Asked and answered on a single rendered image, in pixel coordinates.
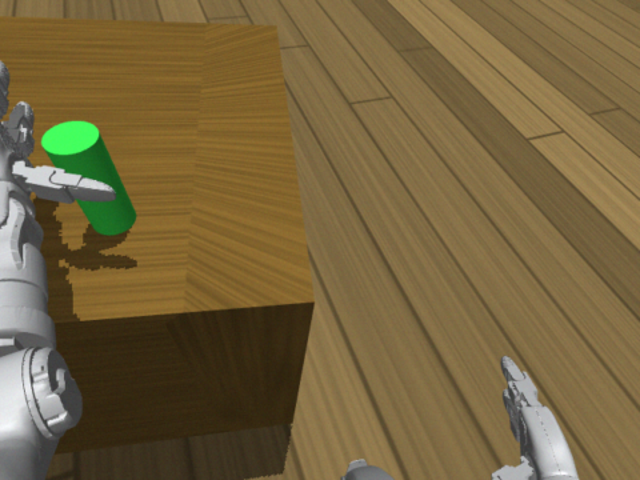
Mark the left robot arm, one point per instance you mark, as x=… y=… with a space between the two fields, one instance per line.
x=39 y=400

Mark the right robot hand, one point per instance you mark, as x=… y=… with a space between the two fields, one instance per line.
x=544 y=449

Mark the can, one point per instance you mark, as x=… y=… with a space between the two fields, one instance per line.
x=78 y=148

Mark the left robot hand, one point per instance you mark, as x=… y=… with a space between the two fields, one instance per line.
x=17 y=143

